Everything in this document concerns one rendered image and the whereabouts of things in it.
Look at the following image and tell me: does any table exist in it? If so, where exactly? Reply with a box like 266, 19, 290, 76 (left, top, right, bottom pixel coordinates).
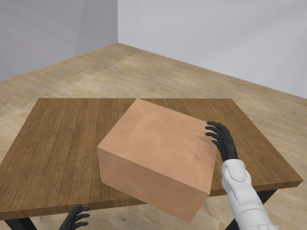
0, 98, 303, 230

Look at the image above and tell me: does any carton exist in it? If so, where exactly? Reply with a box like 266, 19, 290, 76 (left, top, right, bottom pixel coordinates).
97, 98, 218, 223

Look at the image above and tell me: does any right robot forearm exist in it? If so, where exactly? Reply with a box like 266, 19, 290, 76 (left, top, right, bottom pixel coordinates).
221, 159, 279, 230

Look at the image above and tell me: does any robot left hand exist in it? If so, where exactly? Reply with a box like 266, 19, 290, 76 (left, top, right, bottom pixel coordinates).
59, 205, 90, 230

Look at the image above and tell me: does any robot right hand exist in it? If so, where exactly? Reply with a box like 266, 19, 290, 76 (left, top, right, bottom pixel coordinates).
205, 121, 239, 162

